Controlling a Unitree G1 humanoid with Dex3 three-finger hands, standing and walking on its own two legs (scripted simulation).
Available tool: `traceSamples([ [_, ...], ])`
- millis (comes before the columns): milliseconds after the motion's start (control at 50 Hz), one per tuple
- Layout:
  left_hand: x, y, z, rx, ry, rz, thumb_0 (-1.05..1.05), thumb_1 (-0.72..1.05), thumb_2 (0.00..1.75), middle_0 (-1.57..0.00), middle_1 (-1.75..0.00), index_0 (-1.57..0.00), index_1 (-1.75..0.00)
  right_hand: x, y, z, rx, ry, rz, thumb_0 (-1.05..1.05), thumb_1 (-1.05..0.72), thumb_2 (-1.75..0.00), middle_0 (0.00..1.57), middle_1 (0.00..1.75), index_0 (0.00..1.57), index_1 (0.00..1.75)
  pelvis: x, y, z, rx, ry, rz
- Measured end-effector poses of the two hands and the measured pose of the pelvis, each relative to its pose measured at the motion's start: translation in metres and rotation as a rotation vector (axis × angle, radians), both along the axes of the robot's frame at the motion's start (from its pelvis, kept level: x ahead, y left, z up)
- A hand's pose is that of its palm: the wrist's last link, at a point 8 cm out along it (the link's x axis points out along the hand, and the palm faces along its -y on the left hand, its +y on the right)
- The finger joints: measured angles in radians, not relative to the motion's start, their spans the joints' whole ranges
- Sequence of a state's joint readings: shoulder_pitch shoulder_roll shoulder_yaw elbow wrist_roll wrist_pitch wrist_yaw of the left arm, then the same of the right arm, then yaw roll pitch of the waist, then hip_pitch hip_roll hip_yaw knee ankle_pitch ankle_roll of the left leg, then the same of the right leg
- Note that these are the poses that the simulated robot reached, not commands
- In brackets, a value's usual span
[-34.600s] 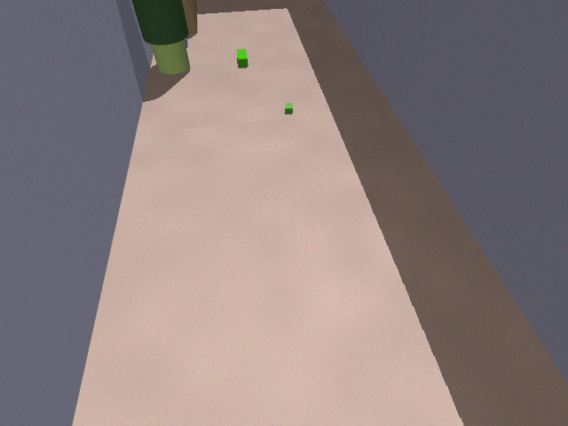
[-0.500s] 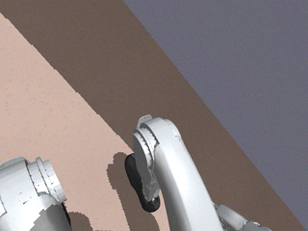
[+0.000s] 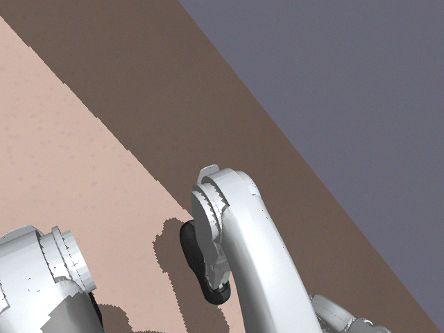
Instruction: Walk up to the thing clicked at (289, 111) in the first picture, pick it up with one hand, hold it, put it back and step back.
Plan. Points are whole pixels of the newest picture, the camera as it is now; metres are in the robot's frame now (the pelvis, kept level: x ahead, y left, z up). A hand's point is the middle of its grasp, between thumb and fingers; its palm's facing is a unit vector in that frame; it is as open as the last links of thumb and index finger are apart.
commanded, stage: open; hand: left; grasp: from above
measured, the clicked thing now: out of the picture +0.43 +0.31 -0.28
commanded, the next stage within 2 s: withdraw in 0.02 s
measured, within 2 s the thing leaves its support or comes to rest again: neither
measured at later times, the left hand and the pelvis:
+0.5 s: hand out of the picture +0.43 +0.32 -0.17, palm faces -0.27 -0.13 -0.95, open 12.9 cm; pelvis +0.01 +0.00 +0.02, yaw +1 degrees
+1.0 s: hand out of the picture +0.42 +0.32 -0.14, palm faces -0.47 -0.13 -0.87, open 13.5 cm; pelvis -0.01 -0.02 +0.03, yaw +6 degrees
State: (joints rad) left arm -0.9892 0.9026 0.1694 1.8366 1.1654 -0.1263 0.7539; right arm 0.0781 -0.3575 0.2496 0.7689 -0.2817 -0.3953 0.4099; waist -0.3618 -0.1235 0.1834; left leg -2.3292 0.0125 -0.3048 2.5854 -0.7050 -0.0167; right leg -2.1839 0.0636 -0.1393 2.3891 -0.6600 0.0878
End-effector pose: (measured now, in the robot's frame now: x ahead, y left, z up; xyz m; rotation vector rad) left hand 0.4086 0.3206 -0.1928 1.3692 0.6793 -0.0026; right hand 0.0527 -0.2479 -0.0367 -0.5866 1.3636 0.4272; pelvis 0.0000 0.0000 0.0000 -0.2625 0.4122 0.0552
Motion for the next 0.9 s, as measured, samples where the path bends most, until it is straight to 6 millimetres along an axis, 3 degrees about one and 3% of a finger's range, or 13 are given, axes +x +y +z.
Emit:
traceSamples([
  [340, 0.004, -0.001, 0.008, -0.011, -0.038, -0.025, 0.00, -0.27, 0.81, -0.30, -0.80, -0.30, -0.79, -0.005, -0.004, 0.005, -0.015, 0.021, -0.030, 0.00, -0.90, -0.90, 0.20, 0.30, 0.20, 0.30, 0.002, -0.002, 0.005, 0.004, 0.016, 0.001],
  [400, 0.012, 0.001, 0.028, 0.000, -0.105, -0.064, 0.00, -0.28, 0.81, -0.29, -0.80, -0.29, -0.80, -0.001, -0.006, 0.002, -0.007, 0.012, -0.059, 0.00, -0.90, -0.90, 0.20, 0.30, 0.20, 0.30, 0.005, -0.003, 0.007, 0.010, 0.035, 0.005],
  [500, 0.013, 0.006, 0.083, 0.055, -0.152, -0.145, 0.00, -0.30, 0.83, -0.28, -0.81, -0.27, -0.81, 0.023, -0.011, -0.009, 0.018, -0.054, -0.144, 0.00, -0.91, -0.90, 0.20, 0.30, 0.20, 0.30, 0.010, -0.003, 0.016, 0.022, 0.095, 0.014],
  [600, 0.001, 0.019, 0.138, 0.138, -0.077, -0.149, 0.00, -0.30, 0.84, -0.27, -0.81, -0.27, -0.81, 0.059, -0.012, -0.018, 0.063, -0.146, -0.197, 0.00, -0.91, -0.90, 0.20, 0.30, 0.20, 0.30, 0.006, -0.005, 0.030, 0.061, 0.124, 0.035],
  [700, -0.005, 0.023, 0.171, 0.103, -0.003, -0.108, 0.00, -0.34, 0.87, -0.25, -0.84, -0.24, -0.85, 0.083, -0.011, -0.015, 0.069, -0.225, -0.187, 0.00, -0.91, -0.90, 0.20, 0.30, 0.20, 0.30, -0.005, -0.010, 0.042, 0.097, 0.110, 0.055],
  [780, -0.005, 0.021, 0.173, 0.053, 0.041, -0.115, 0.00, -0.38, 0.91, -0.22, -0.89, -0.21, -0.89, 0.084, -0.016, -0.007, 0.022, -0.249, -0.185, 0.00, -0.91, -0.90, 0.20, 0.30, 0.20, 0.30, -0.010, -0.015, 0.048, 0.110, 0.103, 0.064],
  [900, 0.001, 0.012, 0.143, 0.005, 0.094, -0.214, 0.00, -0.42, 0.95, -0.19, -0.93, -0.17, -0.94, 0.061, -0.030, 0.001, -0.105, -0.188, -0.198, 0.00, -0.91, -0.90, 0.20, 0.30, 0.20, 0.30, -0.010, -0.018, 0.044, 0.108, 0.112, 0.066],
])
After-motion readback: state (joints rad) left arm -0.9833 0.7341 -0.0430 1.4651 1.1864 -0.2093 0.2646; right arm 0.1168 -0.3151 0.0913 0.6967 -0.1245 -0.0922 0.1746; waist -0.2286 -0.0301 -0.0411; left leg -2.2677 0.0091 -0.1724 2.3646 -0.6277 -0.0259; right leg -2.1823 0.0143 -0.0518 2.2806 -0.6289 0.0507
